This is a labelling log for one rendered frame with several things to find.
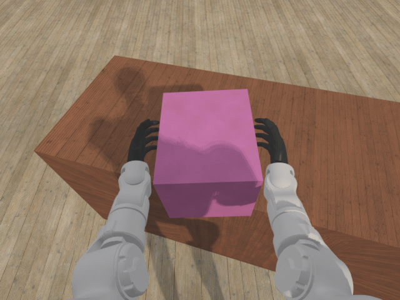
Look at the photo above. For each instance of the pedestal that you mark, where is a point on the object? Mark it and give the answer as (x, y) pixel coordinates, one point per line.
(344, 149)

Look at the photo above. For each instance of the left robot hand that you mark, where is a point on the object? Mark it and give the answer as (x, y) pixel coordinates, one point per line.
(137, 149)

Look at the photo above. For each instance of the left robot upper arm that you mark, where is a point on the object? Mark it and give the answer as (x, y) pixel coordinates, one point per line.
(116, 272)

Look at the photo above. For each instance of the right robot hand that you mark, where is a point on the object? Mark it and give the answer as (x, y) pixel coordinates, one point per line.
(276, 146)

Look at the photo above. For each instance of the carton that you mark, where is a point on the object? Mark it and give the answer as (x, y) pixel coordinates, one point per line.
(207, 160)

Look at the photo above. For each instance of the right robot forearm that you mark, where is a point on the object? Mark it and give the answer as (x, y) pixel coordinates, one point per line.
(287, 216)

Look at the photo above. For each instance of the left robot forearm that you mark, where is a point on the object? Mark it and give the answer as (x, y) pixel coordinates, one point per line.
(129, 213)

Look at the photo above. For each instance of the right robot upper arm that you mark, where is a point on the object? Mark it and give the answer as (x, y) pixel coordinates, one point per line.
(304, 273)

